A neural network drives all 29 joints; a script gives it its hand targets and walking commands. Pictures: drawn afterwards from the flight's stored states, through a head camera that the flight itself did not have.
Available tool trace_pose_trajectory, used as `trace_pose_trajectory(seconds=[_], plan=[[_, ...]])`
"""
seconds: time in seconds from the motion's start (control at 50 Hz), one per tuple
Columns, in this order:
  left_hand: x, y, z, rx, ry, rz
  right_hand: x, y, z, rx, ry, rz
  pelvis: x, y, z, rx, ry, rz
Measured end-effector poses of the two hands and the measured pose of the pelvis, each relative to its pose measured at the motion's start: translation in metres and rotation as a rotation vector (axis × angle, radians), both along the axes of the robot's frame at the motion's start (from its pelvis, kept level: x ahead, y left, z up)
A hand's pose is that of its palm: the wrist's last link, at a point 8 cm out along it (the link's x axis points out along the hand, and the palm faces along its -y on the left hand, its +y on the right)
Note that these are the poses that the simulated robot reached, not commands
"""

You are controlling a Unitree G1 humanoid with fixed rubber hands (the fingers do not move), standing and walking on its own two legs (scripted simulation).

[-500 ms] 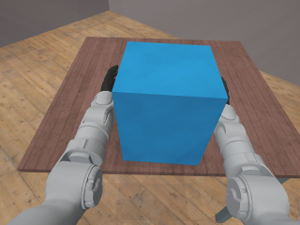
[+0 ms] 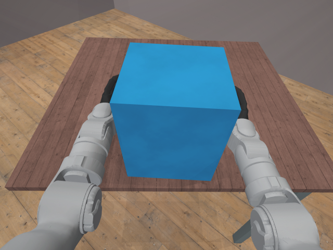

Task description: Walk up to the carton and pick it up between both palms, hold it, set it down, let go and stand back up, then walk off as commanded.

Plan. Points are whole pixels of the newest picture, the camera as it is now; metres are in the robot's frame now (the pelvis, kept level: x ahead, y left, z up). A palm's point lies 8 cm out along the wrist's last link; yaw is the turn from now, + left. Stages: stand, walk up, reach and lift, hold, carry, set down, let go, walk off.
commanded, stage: set down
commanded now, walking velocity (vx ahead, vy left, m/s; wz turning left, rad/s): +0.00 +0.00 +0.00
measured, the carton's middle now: (172, 115) +0.42 -0.03 +0.12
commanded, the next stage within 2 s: none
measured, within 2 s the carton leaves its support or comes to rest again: neither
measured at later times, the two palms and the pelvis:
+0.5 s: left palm (87, 129) +0.39 +0.16 +0.12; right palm (268, 138) +0.34 -0.23 +0.12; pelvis -0.01 -0.01 +0.01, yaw +0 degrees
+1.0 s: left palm (73, 161) +0.31 +0.18 +0.11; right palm (275, 170) +0.27 -0.23 +0.11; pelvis +0.00 +0.01 +0.01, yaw -2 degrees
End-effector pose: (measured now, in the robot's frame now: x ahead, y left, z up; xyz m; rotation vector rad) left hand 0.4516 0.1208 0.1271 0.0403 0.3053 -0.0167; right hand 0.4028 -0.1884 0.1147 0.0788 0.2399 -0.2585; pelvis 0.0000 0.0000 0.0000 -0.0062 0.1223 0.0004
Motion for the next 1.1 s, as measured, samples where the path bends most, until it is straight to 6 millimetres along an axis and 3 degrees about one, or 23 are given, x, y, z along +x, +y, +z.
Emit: trace_pose_trajectory(seconds=[0.32,0.46,0.84,1.1], plan=[[-0.035,0.038,-0.018,0.016,0.023,0.000,-0.042,-0.046,-0.002,-0.015,-0.035,-0.005,-0.006,-0.008,0.003,0.022,-0.025,0.002],[-0.058,0.042,-0.007,0.015,-0.025,-0.036,-0.061,-0.046,0.010,-0.024,-0.074,0.041,-0.006,-0.010,0.005,0.024,-0.055,-0.004],[-0.118,0.059,-0.022,-0.009,0.031,-0.030,-0.114,-0.039,-0.004,-0.023,-0.020,0.009,-0.005,0.004,0.008,0.022,-0.113,-0.022],[-0.152,0.066,-0.020,-0.010,0.031,-0.036,-0.152,-0.035,-0.011,-0.032,-0.011,0.008,0.003,0.017,0.011,0.013,-0.147,-0.058]])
